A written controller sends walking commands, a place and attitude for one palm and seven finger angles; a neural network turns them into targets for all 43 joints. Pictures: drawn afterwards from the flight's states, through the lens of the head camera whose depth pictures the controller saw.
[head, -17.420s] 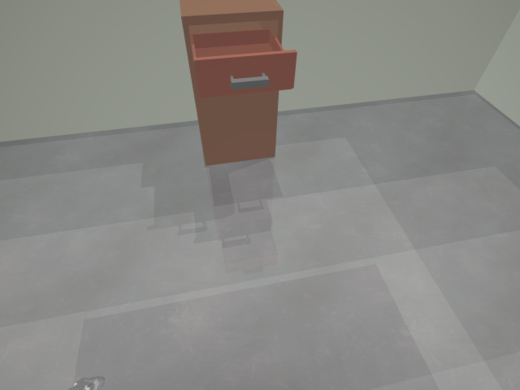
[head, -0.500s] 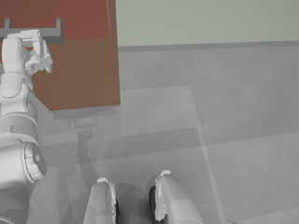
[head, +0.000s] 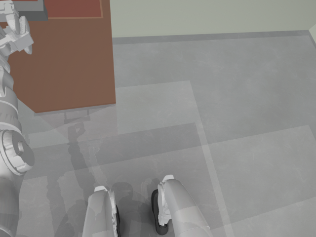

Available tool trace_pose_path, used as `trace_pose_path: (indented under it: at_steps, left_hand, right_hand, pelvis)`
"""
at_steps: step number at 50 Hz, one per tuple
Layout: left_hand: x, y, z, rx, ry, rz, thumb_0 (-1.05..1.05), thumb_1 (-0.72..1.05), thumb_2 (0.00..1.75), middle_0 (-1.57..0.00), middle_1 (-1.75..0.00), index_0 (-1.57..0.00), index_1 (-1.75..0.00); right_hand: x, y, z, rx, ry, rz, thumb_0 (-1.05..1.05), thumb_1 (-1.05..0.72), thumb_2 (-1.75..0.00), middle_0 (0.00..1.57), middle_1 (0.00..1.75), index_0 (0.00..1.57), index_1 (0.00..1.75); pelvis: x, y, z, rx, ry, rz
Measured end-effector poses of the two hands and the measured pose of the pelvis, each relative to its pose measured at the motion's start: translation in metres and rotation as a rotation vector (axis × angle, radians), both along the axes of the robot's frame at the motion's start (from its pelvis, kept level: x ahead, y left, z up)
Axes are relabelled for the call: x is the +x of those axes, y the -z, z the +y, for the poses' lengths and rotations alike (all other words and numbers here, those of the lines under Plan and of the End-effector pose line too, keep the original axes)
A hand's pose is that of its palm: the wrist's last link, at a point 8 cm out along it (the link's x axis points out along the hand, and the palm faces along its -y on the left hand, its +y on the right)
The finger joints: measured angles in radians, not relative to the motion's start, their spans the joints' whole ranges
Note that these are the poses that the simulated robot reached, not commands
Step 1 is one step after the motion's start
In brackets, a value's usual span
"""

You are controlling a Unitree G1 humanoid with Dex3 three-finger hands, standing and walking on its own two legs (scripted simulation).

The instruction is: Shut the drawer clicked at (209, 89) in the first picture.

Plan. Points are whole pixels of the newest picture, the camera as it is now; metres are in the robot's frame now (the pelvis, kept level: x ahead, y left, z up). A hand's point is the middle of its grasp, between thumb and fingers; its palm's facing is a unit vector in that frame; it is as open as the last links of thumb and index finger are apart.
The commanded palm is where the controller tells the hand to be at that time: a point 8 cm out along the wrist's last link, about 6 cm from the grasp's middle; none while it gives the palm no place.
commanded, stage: push the drawer shut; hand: left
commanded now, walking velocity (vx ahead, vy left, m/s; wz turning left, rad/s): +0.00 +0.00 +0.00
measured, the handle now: (10, 2) +0.64 +0.25 +0.05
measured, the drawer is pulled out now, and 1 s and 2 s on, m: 0.00 0.00 0.00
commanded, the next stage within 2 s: pull the fist back off the drawer in 0.26 s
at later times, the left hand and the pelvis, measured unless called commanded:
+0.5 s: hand (17, 30) +0.57 +0.24 +0.05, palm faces +0.08 -1.00 -0.05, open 3.4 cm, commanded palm +0.59 +0.23 +0.06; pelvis -0.03 +0.00 -0.02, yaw +0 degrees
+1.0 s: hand (30, 33) +0.56 +0.21 +0.05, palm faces +0.09 -0.99 -0.04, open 3.4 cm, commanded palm +0.54 +0.23 +0.06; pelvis -0.01 +0.00 +0.00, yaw +0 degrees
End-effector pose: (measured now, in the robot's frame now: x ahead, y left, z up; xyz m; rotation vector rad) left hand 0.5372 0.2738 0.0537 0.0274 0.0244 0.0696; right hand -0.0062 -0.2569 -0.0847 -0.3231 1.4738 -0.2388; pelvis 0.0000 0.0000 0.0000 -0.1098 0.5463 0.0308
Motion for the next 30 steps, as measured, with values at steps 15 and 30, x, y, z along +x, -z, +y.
trace_pose_path:
  at_steps: [15, 30]
  left_hand:
    - [0.005, 0.000, 0.014, 0.013, -0.010, -0.002, 0.06, 0.56, 0.87, -1.40, -1.60, -1.40, -1.60]
    - [0.005, -0.002, 0.012, 0.018, -0.016, 0.016, 0.06, 0.56, 0.88, -1.40, -1.60, -1.40, -1.60]
  right_hand:
    - [-0.019, 0.002, 0.000, -0.038, -0.020, 0.020, 0.00, -0.90, -0.90, 0.20, 0.30, 0.20, 0.30]
    - [-0.043, 0.000, 0.005, -0.044, -0.021, 0.027, 0.00, -0.90, -0.90, 0.20, 0.30, 0.20, 0.30]
  pelvis:
    - [-0.015, 0.012, -0.001, -0.020, -0.018, 0.023]
    - [-0.028, 0.016, 0.000, -0.028, -0.023, 0.031]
